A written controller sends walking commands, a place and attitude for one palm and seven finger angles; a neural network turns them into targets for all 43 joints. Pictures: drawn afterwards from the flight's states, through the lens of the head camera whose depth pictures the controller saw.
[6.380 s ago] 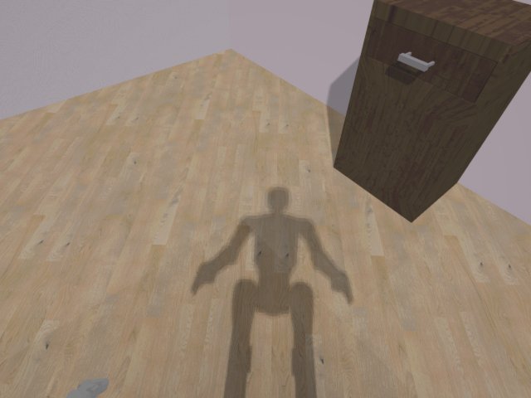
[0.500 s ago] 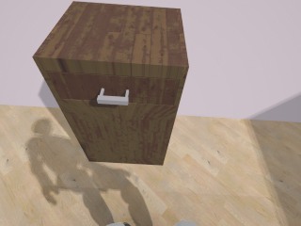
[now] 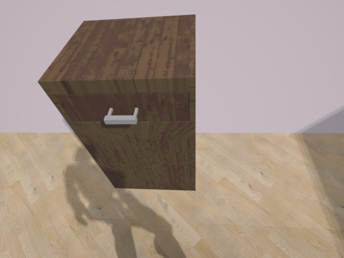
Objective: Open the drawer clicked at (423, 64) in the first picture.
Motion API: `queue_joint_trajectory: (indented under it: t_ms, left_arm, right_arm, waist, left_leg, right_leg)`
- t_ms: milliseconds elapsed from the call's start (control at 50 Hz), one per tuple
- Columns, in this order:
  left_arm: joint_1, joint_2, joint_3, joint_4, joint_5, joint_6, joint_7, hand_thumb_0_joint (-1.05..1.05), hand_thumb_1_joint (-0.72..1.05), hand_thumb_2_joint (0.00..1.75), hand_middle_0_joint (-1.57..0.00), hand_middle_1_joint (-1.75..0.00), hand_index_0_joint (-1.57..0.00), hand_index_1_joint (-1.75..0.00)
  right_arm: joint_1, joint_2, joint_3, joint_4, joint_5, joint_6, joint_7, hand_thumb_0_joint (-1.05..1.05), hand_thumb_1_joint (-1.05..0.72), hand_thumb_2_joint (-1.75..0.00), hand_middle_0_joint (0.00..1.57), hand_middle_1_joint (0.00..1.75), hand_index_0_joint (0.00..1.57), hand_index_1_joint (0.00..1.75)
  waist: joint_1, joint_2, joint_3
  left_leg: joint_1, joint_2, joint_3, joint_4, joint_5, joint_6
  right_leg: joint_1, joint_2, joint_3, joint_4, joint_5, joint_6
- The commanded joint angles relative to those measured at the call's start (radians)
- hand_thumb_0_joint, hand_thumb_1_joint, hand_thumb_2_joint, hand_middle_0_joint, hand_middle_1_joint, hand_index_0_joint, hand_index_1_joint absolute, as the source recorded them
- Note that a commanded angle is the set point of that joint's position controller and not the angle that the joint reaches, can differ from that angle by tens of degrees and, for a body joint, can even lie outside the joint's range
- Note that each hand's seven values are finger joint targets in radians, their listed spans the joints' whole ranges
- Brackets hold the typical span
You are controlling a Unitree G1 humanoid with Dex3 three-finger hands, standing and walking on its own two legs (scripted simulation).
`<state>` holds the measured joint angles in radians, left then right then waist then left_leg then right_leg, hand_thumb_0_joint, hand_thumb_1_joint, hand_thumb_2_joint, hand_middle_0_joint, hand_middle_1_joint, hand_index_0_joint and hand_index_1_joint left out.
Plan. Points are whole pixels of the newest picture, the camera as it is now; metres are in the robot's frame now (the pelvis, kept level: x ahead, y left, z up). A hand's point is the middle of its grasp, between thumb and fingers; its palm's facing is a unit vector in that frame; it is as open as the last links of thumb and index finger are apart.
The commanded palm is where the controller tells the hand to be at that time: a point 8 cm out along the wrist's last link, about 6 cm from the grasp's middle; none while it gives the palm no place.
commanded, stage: come to a stop and stand still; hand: left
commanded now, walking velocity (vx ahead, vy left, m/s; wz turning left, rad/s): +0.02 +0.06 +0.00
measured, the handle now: (122, 115) +0.56 +0.23 -0.05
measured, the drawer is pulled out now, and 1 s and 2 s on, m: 0.00 0.00 0.00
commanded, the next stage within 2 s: look again from close up in 0.66 s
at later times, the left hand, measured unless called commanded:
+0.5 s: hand out of the picture +0.00 +0.23 -0.19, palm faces +0.03 -0.98 -0.18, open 7.4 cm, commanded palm none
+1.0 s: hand out of the picture +0.02 +0.25 -0.19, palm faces -0.02 -0.97 -0.23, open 7.4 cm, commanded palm none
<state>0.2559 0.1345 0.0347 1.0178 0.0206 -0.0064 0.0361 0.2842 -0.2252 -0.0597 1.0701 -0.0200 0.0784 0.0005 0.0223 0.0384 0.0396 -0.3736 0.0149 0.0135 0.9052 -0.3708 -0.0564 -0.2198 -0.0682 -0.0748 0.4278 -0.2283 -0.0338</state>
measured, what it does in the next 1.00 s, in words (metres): steps on the spot: left foot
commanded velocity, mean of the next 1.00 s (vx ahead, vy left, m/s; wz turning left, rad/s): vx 0.00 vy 0.00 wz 0.00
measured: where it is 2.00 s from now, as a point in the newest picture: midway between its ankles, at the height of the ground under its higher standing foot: outside the picture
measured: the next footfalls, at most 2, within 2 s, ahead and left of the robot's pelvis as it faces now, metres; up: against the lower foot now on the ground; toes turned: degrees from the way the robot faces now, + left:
left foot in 0.20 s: +0.04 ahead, +0.16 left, +0.00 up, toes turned -4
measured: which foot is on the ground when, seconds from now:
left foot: up 0.00-0.18, down 0.20-1.00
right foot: down 0.00-1.00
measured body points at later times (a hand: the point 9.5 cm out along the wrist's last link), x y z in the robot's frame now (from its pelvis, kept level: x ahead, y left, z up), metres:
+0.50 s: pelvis +0.00 +0.06 -0.01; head +0.01 +0.06 +0.44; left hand +0.00 +0.28 -0.17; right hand +0.07 -0.17 -0.16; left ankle -0.04 +0.17 -0.75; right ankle -0.01 -0.08 -0.75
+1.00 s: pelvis +0.00 +0.07 -0.02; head +0.01 +0.05 +0.43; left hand +0.02 +0.30 -0.17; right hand -0.02 -0.14 -0.18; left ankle -0.03 +0.17 -0.75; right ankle -0.01 -0.08 -0.75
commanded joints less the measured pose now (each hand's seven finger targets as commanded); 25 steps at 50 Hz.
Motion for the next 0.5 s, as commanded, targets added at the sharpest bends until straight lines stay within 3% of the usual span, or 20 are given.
queue_joint_trajectory:
  t_ms: [0, 60, 120, 140, 160, 180, 200, 220, 240, 260, 320, 360, 380, 400, 420, 440, 480]
  left_arm:
    - [0.115, 0.213, 0.052, -0.01, 0.011, -0.005, 0.014, 0.0, 0.9, 0.9, -0.2, -0.3, -0.2, -0.3]
    - [0.075, 0.223, 0.054, -0.007, 0.015, 0.0, 0.01, 0.0, 0.9, 0.9, -0.2, -0.3, -0.2, -0.3]
    - [0.017, 0.213, 0.049, -0.002, 0.006, 0.008, 0.005, 0.0, 0.9, 0.9, -0.2, -0.3, -0.2, -0.3]
    - [0.008, 0.192, 0.042, 0.0, -0.001, 0.011, 0.004, 0.0, 0.9, 0.9, -0.2, -0.3, -0.2, -0.3]
    - [0.027, 0.153, 0.031, 0.001, -0.006, 0.017, 0.001, 0.0, 0.9, 0.9, -0.2, -0.3, -0.2, -0.3]
    - [0.051, 0.108, 0.02, 0.001, -0.01, 0.02, -0.003, 0.0, 0.9, 0.9, -0.2, -0.3, -0.2, -0.3]
    - [0.042, 0.094, 0.013, 0.007, -0.004, 0.023, -0.004, 0.0, 0.9, 0.9, -0.2, -0.3, -0.2, -0.3]
    - [0.039, 0.076, 0.009, 0.006, -0.001, 0.021, -0.007, 0.0, 0.9, 0.9, -0.2, -0.3, -0.2, -0.3]
    - [0.019, 0.079, 0.007, 0.025, 0.003, 0.029, -0.009, 0.0, 0.9, 0.9, -0.2, -0.3, -0.2, -0.3]
    - [0.026, 0.091, 0.004, 0.038, 0.003, 0.03, -0.01, 0.0, 0.9, 0.9, -0.2, -0.3, -0.2, -0.3]
    - [0.063, 0.106, -0.003, 0.068, -0.003, 0.019, -0.011, 0.0, 0.9, 0.9, -0.2, -0.3, -0.2, -0.3]
    - [0.086, 0.123, -0.007, 0.088, -0.003, 0.008, -0.009, 0.0, 0.9, 0.9, -0.2, -0.3, -0.2, -0.3]
    - [0.085, 0.13, -0.008, 0.092, -0.003, 0.005, -0.007, 0.0, 0.9, 0.9, -0.2, -0.3, -0.2, -0.3]
    - [0.06, 0.132, -0.009, 0.092, -0.002, 0.003, -0.006, 0.0, 0.9, 0.9, -0.2, -0.3, -0.2, -0.3]
    - [0.05, 0.121, -0.012, 0.092, -0.004, 0.001, -0.006, 0.0, 0.9, 0.9, -0.2, -0.3, -0.2, -0.3]
    - [0.043, 0.12, -0.014, 0.09, -0.005, 0.0, -0.005, 0.0, 0.9, 0.9, -0.2, -0.3, -0.2, -0.3]
    - [0.041, 0.112, -0.014, 0.091, -0.006, -0.001, -0.003, 0.0, 0.9, 0.9, -0.2, -0.3, -0.2, -0.3]
  right_arm:
    - [-0.069, -0.031, -0.002, -0.105, 0.008, -0.035, -0.006, 0.0, -0.9, -0.9, 0.2, 0.3, 0.2, 0.3]
    - [-0.056, -0.015, 0.005, -0.099, 0.014, -0.044, -0.006, 0.0, -0.9, -0.9, 0.2, 0.3, 0.2, 0.3]
    - [0.022, -0.012, 0.011, -0.063, 0.015, -0.056, -0.013, 0.0, -0.9, -0.9, 0.2, 0.3, 0.2, 0.3]
    - [0.044, -0.023, 0.014, -0.05, 0.014, -0.066, -0.016, 0.0, -0.9, -0.9, 0.2, 0.3, 0.2, 0.3]
    - [0.044, -0.066, 0.01, -0.049, 0.01, -0.077, -0.019, 0.0, -0.9, -0.9, 0.2, 0.3, 0.2, 0.3]
    - [0.011, -0.118, 0.002, -0.063, 0.005, -0.081, -0.024, 0.0, -0.9, -0.9, 0.2, 0.3, 0.2, 0.3]
    - [-0.032, -0.138, 0.003, -0.08, 0.004, -0.073, -0.026, 0.0, -0.9, -0.9, 0.2, 0.3, 0.2, 0.3]
    - [-0.065, -0.133, 0.01, -0.086, -0.003, -0.07, -0.028, 0.0, -0.9, -0.9, 0.2, 0.3, 0.2, 0.3]
    - [-0.084, -0.101, 0.016, -0.073, -0.003, -0.076, -0.033, 0.0, -0.9, -0.9, 0.2, 0.3, 0.2, 0.3]
    - [-0.087, -0.083, 0.023, -0.066, 0.0, -0.079, -0.038, 0.0, -0.9, -0.9, 0.2, 0.3, 0.2, 0.3]
    - [-0.076, -0.07, 0.031, -0.055, 0.006, -0.084, -0.044, 0.0, -0.9, -0.9, 0.2, 0.3, 0.2, 0.3]
    - [-0.066, -0.053, 0.032, -0.047, 0.012, -0.087, -0.042, 0.0, -0.9, -0.9, 0.2, 0.3, 0.2, 0.3]
    - [-0.054, -0.043, 0.031, -0.043, 0.015, -0.089, -0.039, 0.0, -0.9, -0.9, 0.2, 0.3, 0.2, 0.3]
    - [-0.043, -0.04, 0.028, -0.039, 0.015, -0.085, -0.037, 0.0, -0.9, -0.9, 0.2, 0.3, 0.2, 0.3]
    - [-0.039, -0.044, 0.029, -0.031, 0.014, -0.086, -0.037, 0.0, -0.9, -0.9, 0.2, 0.3, 0.2, 0.3]
    - [-0.027, -0.043, 0.03, -0.024, 0.014, -0.088, -0.037, 0.0, -0.9, -0.9, 0.2, 0.3, 0.2, 0.3]
    - [-0.019, -0.043, 0.033, -0.012, 0.012, -0.093, -0.037, 0.0, -0.9, -0.9, 0.2, 0.3, 0.2, 0.3]
  waist:
    - [0.045, -0.239, -0.068]
    - [0.029, -0.252, -0.08]
    - [-0.023, -0.251, -0.085]
    - [-0.032, -0.19, -0.082]
    - [-0.028, -0.064, -0.096]
    - [-0.01, 0.102, -0.085]
    - [-0.003, 0.116, -0.031]
    - [0.009, 0.086, 0.02]
    - [0.001, 0.16, 0.063]
    - [0.004, 0.197, 0.061]
    - [0.01, 0.14, 0.015]
    - [0.007, 0.051, -0.005]
    - [-0.003, 0.017, -0.017]
    - [-0.014, -0.068, -0.011]
    - [-0.018, -0.1, -0.004]
    - [-0.022, -0.12, -0.01]
    - [-0.02, -0.097, -0.012]
  left_leg:
    - [-0.105, 0.018, -0.004, -0.091, -0.064, -0.002]
    - [0.01, 0.001, 0.02, -0.229, -0.049, 0.014]
    - [0.216, -0.015, 0.058, -0.463, 0.141, 0.023]
    - [0.29, 0.008, 0.048, -0.532, 0.205, 0.031]
    - [0.348, 0.099, -0.035, -0.562, 0.269, 0.057]
    - [0.306, 0.23, -0.176, -0.599, 0.338, 0.113]
    - [0.189, 0.286, -0.197, -0.648, 0.274, 0.162]
    - [0.092, 0.267, -0.165, -0.667, 0.175, 0.167]
    - [0.1, 0.221, -0.156, -0.702, 0.181, 0.154]
    - [0.122, 0.2, -0.129, -0.685, 0.266, 0.153]
    - [0.208, 0.161, -0.061, -0.579, 0.493, 0.137]
    - [0.213, 0.116, -0.031, -0.529, 0.442, 0.101]
    - [0.22, 0.101, -0.025, -0.526, 0.392, 0.089]
    - [0.222, 0.101, -0.029, -0.528, 0.35, 0.08]
    - [0.232, 0.104, -0.026, -0.53, 0.352, 0.077]
    - [0.24, 0.106, -0.028, -0.538, 0.358, 0.076]
    - [0.245, 0.108, -0.027, -0.554, 0.362, 0.076]
  right_leg:
    - [0.213, -0.278, 0.248, -0.092, 0.472, -0.138]
    - [0.148, -0.247, 0.227, -0.092, 0.424, -0.128]
    - [0.027, -0.178, 0.172, -0.048, 0.278, -0.062]
    - [-0.025, -0.138, 0.142, -0.01, 0.202, -0.033]
    - [-0.089, -0.082, 0.102, 0.059, 0.084, 0.0]
    - [-0.126, -0.025, 0.041, 0.103, -0.066, 0.037]
    - [-0.091, -0.011, 0.014, 0.157, -0.166, 0.051]
    - [-0.073, -0.007, 0.024, 0.167, -0.17, 0.049]
    - [-0.085, -0.009, 0.017, 0.179, -0.137, 0.053]
    - [-0.075, -0.014, 0.027, 0.181, -0.12, 0.052]
    - [-0.03, -0.017, 0.047, 0.065, -0.025, 0.051]
    - [0.031, -0.042, 0.083, -0.031, 0.167, 0.043]
    - [0.04, -0.059, 0.096, -0.041, 0.214, 0.037]
    - [0.032, -0.053, 0.101, -0.038, 0.22, 0.036]
    - [0.023, -0.057, 0.097, -0.042, 0.239, 0.036]
    - [0.03, -0.056, 0.093, -0.043, 0.241, 0.037]
    - [0.036, -0.053, 0.089, -0.046, 0.22, 0.039]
